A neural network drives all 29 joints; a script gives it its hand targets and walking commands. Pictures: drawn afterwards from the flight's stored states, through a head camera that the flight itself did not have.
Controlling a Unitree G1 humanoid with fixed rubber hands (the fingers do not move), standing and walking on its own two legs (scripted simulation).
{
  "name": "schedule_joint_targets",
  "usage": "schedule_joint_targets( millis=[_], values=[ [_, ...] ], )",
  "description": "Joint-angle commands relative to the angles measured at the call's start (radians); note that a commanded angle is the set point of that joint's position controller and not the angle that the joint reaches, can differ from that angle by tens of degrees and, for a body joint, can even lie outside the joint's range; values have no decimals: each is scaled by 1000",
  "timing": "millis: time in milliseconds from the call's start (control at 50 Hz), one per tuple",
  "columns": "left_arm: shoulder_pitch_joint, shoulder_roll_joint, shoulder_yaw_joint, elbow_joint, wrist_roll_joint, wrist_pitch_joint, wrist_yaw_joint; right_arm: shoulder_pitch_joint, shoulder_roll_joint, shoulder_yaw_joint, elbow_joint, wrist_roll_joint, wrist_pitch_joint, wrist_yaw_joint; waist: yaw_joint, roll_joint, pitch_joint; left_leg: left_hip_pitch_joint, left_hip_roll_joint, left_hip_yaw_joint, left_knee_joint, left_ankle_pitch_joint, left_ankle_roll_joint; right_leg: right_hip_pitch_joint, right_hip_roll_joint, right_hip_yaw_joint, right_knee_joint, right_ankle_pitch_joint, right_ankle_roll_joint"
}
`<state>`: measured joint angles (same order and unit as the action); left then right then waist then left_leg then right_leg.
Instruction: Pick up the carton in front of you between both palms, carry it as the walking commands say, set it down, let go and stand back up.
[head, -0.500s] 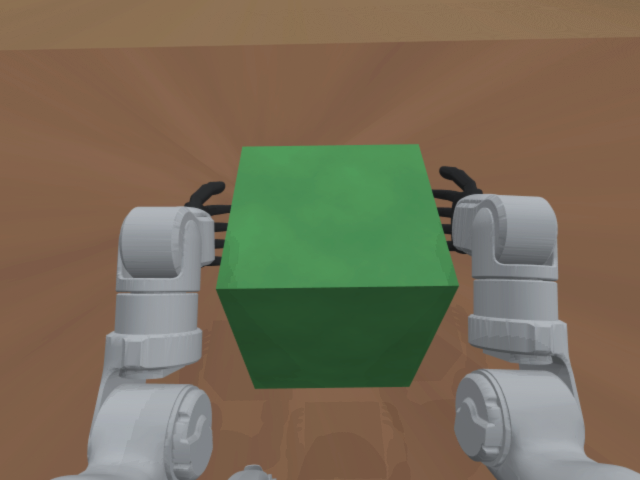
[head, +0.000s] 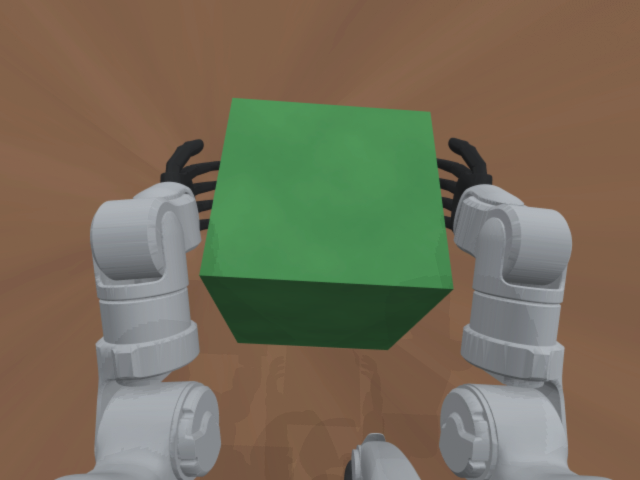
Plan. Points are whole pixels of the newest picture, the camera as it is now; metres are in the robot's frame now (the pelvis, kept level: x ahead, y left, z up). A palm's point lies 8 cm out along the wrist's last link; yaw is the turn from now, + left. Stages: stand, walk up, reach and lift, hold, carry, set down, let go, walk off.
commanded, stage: carry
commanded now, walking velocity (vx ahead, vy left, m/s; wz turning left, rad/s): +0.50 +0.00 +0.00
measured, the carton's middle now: (321, 242) +0.40 -0.02 +0.08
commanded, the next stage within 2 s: none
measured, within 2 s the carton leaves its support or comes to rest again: neither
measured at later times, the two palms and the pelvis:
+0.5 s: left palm (197, 39) +0.67 +0.14 +0.19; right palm (408, 32) +0.69 -0.16 +0.20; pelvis +0.30 -0.01 +0.02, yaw +0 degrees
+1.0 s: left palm out of the picture +0.96 +0.12 +0.22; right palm out of the picture +0.97 -0.18 +0.22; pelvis +0.59 -0.03 +0.04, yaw +1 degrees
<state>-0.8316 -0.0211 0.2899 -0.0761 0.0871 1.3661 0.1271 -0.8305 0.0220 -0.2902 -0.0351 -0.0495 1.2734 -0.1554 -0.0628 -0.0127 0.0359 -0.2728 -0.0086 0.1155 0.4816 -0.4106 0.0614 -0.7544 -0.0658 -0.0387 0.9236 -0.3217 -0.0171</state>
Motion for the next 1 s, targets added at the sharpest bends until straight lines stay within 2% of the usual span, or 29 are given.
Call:
schedule_joint_targets(
  millis=[0,40,60,80,100,120,160,180,220,300,380,440,460,480,500,520,540,560,580,600,620,660,780,820,880,920,940,960,980],
  values=[
    [-700,-929,-651,53,-365,-39,-186,-691,999,685,34,454,57,286,-11,165,-504,400,214,-162,-46,589,140,80,59,-97,-191,43,-11],
    [-686,-945,-634,119,-374,-39,-201,-680,1010,665,101,442,56,293,34,175,-504,339,187,-82,76,730,87,281,134,-181,-361,57,-38],
    [-688,-955,-623,151,-379,-42,-208,-669,1022,658,133,440,54,297,79,131,-558,231,166,-28,223,761,39,540,134,-178,-422,123,-59],
    [-656,-968,-606,185,-386,-47,-216,-682,1024,648,155,440,52,300,148,35,-636,28,144,-16,408,492,-11,815,-23,32,-429,24,-87],
    [-674,-956,-593,200,-383,-60,-219,-699,1060,633,164,436,51,303,134,-286,-678,-333,-6,-25,667,91,-58,1040,-288,571,-516,42,-229],
    [-700,-990,-591,176,-400,-67,-223,-747,1064,630,160,436,47,303,154,-297,-625,-513,-42,-115,832,-128,-40,1065,-293,703,-552,159,-285],
    [-812,-1047,-622,78,-464,-69,-231,-766,1080,611,137,434,37,287,156,-67,-565,-595,26,-147,952,-69,-11,1003,-258,494,-463,356,-267],
    [-870,-1067,-635,24,-497,-73,-232,-771,1081,597,120,428,35,276,142,-36,-549,-590,51,-153,915,-24,-6,948,-231,421,-474,339,-231],
    [-930,-1090,-651,-50,-540,-70,-230,-762,1069,582,79,414,38,249,117,-76,-557,-567,63,-138,864,16,-7,898,-195,337,-508,255,-194],
    [-907,-1051,-640,-88,-548,-48,-223,-737,1016,582,37,380,51,212,121,-90,-552,-621,79,-94,764,37,-31,910,-195,267,-541,252,-219],
    [-828,-1015,-628,-2,-506,-28,-227,-685,993,593,100,356,71,214,135,-113,-496,-575,83,-52,477,109,-46,898,-165,166,-551,364,-202],
    [-791,-1010,-615,81,-474,-29,-236,-666,1013,591,178,355,71,234,130,-151,-455,-405,17,49,261,139,-26,842,-134,65,-531,525,-156],
    [-791,-1013,-612,97,-468,-33,-238,-671,1023,589,195,361,68,241,111,-165,-456,-312,-19,86,202,128,-13,817,-130,30,-488,638,-134],
    [-797,-1018,-610,106,-468,-36,-239,-685,1035,585,207,370,64,248,64,-165,-484,-162,-68,130,133,150,0,779,-120,-21,-377,779,-103],
    [-794,-1023,-605,119,-463,-38,-238,-674,1042,576,231,378,60,255,12,-122,-557,87,-85,150,62,194,14,699,-91,-80,-212,793,-62],
    [-796,-1016,-598,126,-451,-42,-237,-660,1053,568,244,390,53,262,-41,-29,-650,374,69,-76,54,81,46,494,-74,-64,-10,480,-21],
    [-804,-1040,-586,128,-448,-42,-236,-682,1034,562,240,392,41,264,-23,291,-713,576,349,-657,-58,19,199,168,80,-33,247,16,21],
    [-849,-1021,-585,109,-441,-47,-231,-701,1072,568,224,412,38,269,-33,315,-669,595,367,-811,-138,178,249,15,134,52,434,-192,4],
    [-867,-1040,-582,99,-439,-50,-223,-751,1083,580,165,439,36,273,-20,204,-623,565,357,-683,-62,306,250,-55,84,83,529,-179,-21],
    [-856,-1036,-573,85,-434,-53,-213,-798,1112,599,116,470,33,278,-24,88,-594,502,334,-586,-23,414,227,-74,56,80,533,-157,-29],
    [-844,-1037,-571,73,-428,-54,-203,-845,1127,617,59,496,29,279,-10,49,-575,443,310,-509,-25,418,192,-67,29,87,481,-124,-33],
    [-828,-1030,-571,33,-418,-56,-183,-890,1139,636,-14,527,28,279,9,88,-590,399,281,-417,-54,337,156,-29,16,71,392,-83,-33],
    [-776,-963,-600,-6,-376,-43,-154,-804,1056,642,-43,503,53,269,-9,122,-566,397,263,-272,-96,355,185,-51,-4,5,90,-41,4],
    [-752,-953,-611,32,-373,-35,-161,-760,1033,641,5,480,61,271,-10,150,-542,369,244,-212,-95,423,159,23,10,-28,-59,30,3],
    [-728,-958,-610,117,-381,-28,-184,-733,1022,633,91,456,64,281,5,175,-499,335,215,-126,-45,554,108,172,80,-131,-259,44,-16],
    [-712,-978,-593,188,-389,-31,-202,-716,1033,622,152,441,62,286,73,132,-547,219,174,-27,169,702,43,507,138,-195,-414,117,-49],
    [-682,-989,-578,228,-395,-36,-211,-719,1033,613,177,438,59,290,134,57,-626,49,151,-2,343,553,-7,784,39,-59,-401,66,-80],
    [-680,-972,-560,251,-386,-47,-216,-727,1062,595,195,431,59,293,139,-226,-713,-278,33,-13,628,214,-63,1036,-255,476,-472,-30,-215],
    [-692,-1007,-556,244,-397,-57,-220,-763,1062,590,196,424,54,296,164,-314,-643,-502,-59,-80,780,-131,-58,1069,-282,699,-570,94,-279]
  ],
)
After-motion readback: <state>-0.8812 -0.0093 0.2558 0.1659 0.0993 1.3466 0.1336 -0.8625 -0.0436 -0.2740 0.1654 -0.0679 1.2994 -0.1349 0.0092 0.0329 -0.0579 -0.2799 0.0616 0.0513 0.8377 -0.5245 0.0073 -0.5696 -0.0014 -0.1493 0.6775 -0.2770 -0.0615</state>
